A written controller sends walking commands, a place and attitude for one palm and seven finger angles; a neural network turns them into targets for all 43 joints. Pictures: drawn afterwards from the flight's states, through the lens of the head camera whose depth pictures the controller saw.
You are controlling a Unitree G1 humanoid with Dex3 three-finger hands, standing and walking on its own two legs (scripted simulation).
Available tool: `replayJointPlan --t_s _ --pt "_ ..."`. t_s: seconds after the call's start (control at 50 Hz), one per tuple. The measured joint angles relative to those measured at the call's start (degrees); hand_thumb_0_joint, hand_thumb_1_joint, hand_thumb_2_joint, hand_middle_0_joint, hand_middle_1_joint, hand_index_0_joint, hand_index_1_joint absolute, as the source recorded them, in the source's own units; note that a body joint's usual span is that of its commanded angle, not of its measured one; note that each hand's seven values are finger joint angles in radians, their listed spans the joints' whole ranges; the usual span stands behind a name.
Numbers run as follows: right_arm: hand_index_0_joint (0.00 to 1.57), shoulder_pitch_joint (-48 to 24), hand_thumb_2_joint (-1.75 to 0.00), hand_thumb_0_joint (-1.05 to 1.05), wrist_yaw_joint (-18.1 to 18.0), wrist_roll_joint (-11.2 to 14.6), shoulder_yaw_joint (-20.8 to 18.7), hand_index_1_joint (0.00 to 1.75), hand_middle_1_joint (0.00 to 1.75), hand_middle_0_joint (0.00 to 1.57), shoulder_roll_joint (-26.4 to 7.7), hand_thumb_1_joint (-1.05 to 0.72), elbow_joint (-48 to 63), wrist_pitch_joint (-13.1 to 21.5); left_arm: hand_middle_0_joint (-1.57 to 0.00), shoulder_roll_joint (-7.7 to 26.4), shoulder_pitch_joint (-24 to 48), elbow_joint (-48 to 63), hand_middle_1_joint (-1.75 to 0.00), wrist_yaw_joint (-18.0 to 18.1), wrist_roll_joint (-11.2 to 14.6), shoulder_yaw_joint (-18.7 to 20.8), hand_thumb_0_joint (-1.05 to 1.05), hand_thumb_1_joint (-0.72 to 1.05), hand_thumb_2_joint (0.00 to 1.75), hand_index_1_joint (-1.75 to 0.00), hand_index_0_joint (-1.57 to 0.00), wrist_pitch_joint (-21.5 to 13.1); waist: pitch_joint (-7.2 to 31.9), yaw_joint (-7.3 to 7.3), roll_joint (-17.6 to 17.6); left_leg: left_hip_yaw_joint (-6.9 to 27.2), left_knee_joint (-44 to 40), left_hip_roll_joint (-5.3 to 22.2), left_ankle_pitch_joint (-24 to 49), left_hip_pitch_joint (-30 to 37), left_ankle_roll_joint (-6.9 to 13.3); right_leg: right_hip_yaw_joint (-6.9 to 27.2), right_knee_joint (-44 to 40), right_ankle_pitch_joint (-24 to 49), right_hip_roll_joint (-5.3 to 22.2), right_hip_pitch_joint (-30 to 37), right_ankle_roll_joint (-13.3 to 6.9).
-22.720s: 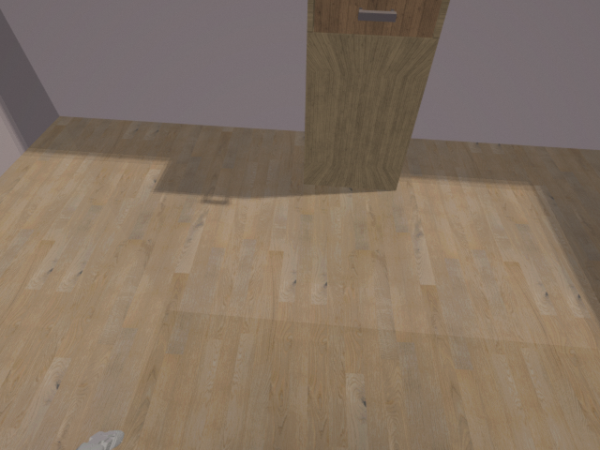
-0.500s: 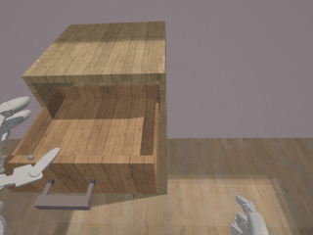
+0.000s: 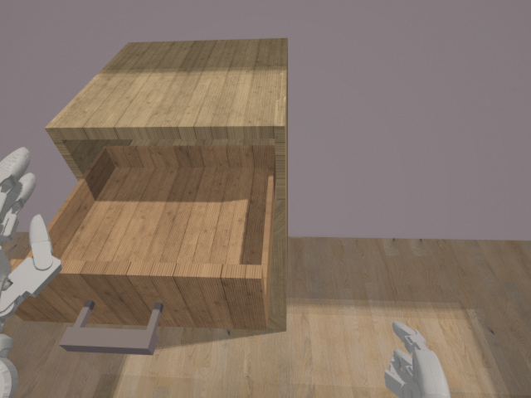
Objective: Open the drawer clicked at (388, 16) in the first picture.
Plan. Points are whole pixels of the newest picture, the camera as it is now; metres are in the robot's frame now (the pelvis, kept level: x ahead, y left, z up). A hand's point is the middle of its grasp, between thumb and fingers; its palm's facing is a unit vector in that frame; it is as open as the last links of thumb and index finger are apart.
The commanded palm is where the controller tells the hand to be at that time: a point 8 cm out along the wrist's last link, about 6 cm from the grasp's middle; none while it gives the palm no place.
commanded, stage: step back with the hand held close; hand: left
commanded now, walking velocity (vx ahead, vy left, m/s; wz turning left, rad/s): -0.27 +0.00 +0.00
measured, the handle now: (116, 324) +0.19 +0.25 +0.04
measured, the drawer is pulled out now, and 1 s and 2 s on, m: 0.30 0.30 0.30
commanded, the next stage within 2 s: stop stepping back and stand still in 1.02 s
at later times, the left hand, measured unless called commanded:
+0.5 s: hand out of the picture +0.13 +0.26 +0.21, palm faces +0.36 -0.75 -0.55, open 7.4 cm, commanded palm +0.06 +0.31 +0.23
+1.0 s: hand out of the picture +0.05 +0.26 +0.22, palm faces +0.43 -0.77 -0.47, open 7.4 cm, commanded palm -0.02 +0.31 +0.23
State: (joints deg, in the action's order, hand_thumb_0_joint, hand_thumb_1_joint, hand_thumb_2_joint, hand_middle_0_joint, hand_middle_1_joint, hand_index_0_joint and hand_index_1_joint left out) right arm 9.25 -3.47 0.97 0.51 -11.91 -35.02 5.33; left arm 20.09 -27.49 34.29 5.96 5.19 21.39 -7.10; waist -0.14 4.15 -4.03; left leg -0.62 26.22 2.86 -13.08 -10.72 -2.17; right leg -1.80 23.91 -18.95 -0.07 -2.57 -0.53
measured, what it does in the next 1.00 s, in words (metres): walks backwards: right foot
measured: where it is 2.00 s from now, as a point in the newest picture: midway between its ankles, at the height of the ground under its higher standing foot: outside the picture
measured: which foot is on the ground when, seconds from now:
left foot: down 0.00-1.00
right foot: down 0.00-0.80, up 0.82-0.98, down 1.00-1.00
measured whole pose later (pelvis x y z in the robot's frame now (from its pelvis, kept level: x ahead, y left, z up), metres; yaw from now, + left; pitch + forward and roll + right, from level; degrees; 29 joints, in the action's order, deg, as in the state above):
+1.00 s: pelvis -0.16 +0.03 -0.02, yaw -2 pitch +1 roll -3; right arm 10.8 -0.4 0.2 0.8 -10.0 -32.9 8.5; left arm 27.1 -28.0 44.0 8.5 4.1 31.8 -15.4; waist -3.4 0.3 -0.6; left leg -0.4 32.8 3.9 -3.1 -31.4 0.3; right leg -2.8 36.9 -24.7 -2.3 -16.1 -0.4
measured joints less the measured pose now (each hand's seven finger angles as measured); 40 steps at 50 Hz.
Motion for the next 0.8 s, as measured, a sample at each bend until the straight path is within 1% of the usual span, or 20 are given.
replayJointPlan --t_s 0.04,0.14,0.24,0.32,0.42,0.48,0.56,0.62,0.66,0.7,0.72,0.74,0.8 --pt "0.21 0.2 -0.90 0.01 0.1 0.0 0.1 0.29 0.30 0.20 -0.2 -0.90 0.3 -0.4 -0.21 0.2 0.1 0.1 -0.31 -0.2 -0.2 0.4 0.01 0.87 0.90 -0.31 -0.21 -0.1 0.1 -0.22 -0.2 0.2 0.4 0.1 -0.1 -0.6 0.1 -0.2 -0.1 0.1 -0.1 -0.2 0.0" --pt "0.21 -0.2 -0.90 0.01 0.3 0.1 0.2 0.29 0.30 0.20 -0.9 -0.90 1.7 -2.8 -0.21 2.6 0.7 0.8 -0.31 -0.8 -1.1 4.0 0.01 0.88 0.90 -0.31 -0.21 -2.8 -0.4 -2.28 -0.1 1.3 2.9 0.5 0.0 -5.0 0.5 -1.1 0.3 0.9 -0.7 -3.4 0.3" --pt "0.21 -0.5 -0.90 0.01 0.3 0.6 -0.8 0.29 0.30 0.20 -1.3 -0.90 3.3 -4.7 -0.21 4.0 -2.8 3.3 -0.30 -0.9 -1.3 4.6 0.01 0.89 0.90 -0.31 -0.21 -3.0 -1.6 -3.85 1.0 0.4 3.3 0.2 0.9 -7.6 1.0 -0.3 1.8 1.6 -0.2 -6.8 1.0" --pt "0.20 0.0 -0.90 0.01 0.2 0.7 -1.4 0.29 0.30 0.20 -1.0 -0.90 4.3 -5.1 -0.21 5.9 -5.9 6.2 -0.30 -0.7 -1.3 5.3 0.01 0.89 0.90 -0.31 -0.22 -3.0 -2.5 -4.49 2.5 -0.2 3.7 -0.1 1.8 -9.5 1.6 0.3 3.1 2.2 0.3 -9.3 1.5" --pt "0.20 0.9 -0.90 0.01 0.3 0.5 -1.5 0.29 0.30 0.20 -0.3 -0.90 4.6 -3.9 -0.21 8.3 -6.9 9.1 -0.30 0.1 -1.2 7.5 0.01 0.88 0.90 -0.31 -0.22 -4.2 -3.0 -4.49 3.8 -0.1 4.7 -0.3 3.0 -12.0 2.1 0.2 4.9 3.0 0.4 -12.1 1.9" --pt "0.20 1.3 -0.90 0.01 0.7 0.6 -1.2 0.29 0.30 0.20 0.1 -0.90 4.7 -2.5 -0.22 8.7 -6.3 9.8 -0.30 0.7 -1.2 8.8 0.01 0.88 0.90 -0.31 -0.22 -5.3 -3.2 -4.25 3.9 0.1 5.9 -0.3 3.6 -13.7 2.3 0.0 6.5 3.3 0.4 -13.9 2.0" --pt "0.20 1.5 -0.90 0.01 1.0 0.6 -0.5 0.29 0.30 0.20 0.5 -0.90 4.7 -0.7 -0.21 7.9 -4.7 9.6 -0.30 1.2 -1.4 9.8 0.01 0.88 0.90 -0.31 -0.22 -6.4 -3.4 -3.94 3.2 0.6 7.7 -0.1 4.0 -15.7 2.4 -0.4 8.9 3.4 0.3 -16.0 1.9" --pt "0.21 1.7 -0.90 0.01 1.2 0.6 -0.1 0.29 0.30 0.20 0.7 -0.90 4.4 0.3 -0.21 6.8 -3.4 9.2 -0.30 1.5 -1.6 9.6 0.01 0.89 0.90 -0.31 -0.22 -6.8 -3.4 -3.75 2.3 0.9 9.3 0.2 3.4 -17.1 2.4 -0.8 10.1 3.6 0.0 -17.0 1.7" --pt "0.21 1.9 -0.90 0.01 1.3 0.6 0.1 0.29 0.30 0.21 0.8 -0.90 3.7 0.6 -0.21 5.9 -2.8 9.0 -0.30 1.7 -1.6 9.0 0.01 0.89 0.90 -0.31 -0.22 -7.0 -3.3 -3.70 2.1 1.1 10.9 0.2 0.1 -18.1 2.2 -1.0 10.3 4.0 0.1 -17.5 1.5" --pt "0.21 1.8 -0.90 0.01 1.4 0.4 0.1 0.30 0.30 0.21 0.6 -0.90 2.6 0.7 -0.21 5.0 -2.3 9.3 -0.30 2.2 -1.8 8.2 0.01 0.89 0.90 -0.31 -0.22 -7.1 -3.3 -3.64 2.4 1.3 13.5 -0.4 -4.7 -18.9 1.8 -0.8 10.8 4.3 0.4 -17.9 1.5" --pt "0.21 1.8 -0.90 0.01 1.4 0.2 0.1 0.30 0.30 0.21 0.3 -0.90 1.9 0.6 -0.21 4.6 -2.1 9.5 -0.30 2.4 -1.8 7.7 0.01 0.89 0.90 -0.31 -0.22 -7.0 -3.2 -3.68 2.5 1.3 14.4 -0.8 -5.8 -18.5 1.7 -0.6 11.2 4.3 0.5 -18.1 1.6" --pt "0.21 1.8 -0.90 0.01 1.4 0.0 0.0 0.30 0.30 0.21 0.1 -0.90 1.3 0.4 -0.21 4.3 -1.8 9.6 -0.30 2.5 -1.9 7.2 0.01 0.88 0.90 -0.31 -0.22 -6.8 -3.1 -3.90 2.7 1.4 14.2 -1.1 -5.8 -17.8 1.8 -0.5 11.6 4.3 0.7 -18.2 1.8" --pt "0.21 1.9 -0.90 0.01 0.9 0.0 -0.4 0.30 0.30 0.21 -0.1 -0.90 0.9 -0.2 -0.21 4.8 -0.3 9.3 -0.30 2.7 -2.1 7.2 0.01 0.88 0.90 -0.31 -0.22 -6.5 -3.5 -4.38 3.4 1.0 12.4 -1.4 0.9 -17.5 2.7 -0.3 13.1 3.3 1.1 -19.0 2.3"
